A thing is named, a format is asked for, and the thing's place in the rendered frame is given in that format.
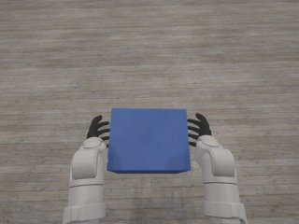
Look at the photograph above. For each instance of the carton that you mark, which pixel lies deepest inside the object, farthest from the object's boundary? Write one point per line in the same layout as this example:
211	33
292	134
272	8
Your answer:
148	141

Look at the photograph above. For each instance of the robot left hand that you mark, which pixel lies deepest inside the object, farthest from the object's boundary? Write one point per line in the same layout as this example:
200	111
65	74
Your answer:
93	130

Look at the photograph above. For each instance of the left robot forearm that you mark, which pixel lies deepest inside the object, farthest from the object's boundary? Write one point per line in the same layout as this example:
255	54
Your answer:
85	203

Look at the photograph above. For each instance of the robot right hand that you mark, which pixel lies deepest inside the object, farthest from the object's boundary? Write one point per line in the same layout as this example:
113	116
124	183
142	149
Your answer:
202	124

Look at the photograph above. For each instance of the right robot forearm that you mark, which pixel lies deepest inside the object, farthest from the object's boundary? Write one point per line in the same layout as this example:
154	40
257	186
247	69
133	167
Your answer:
222	202

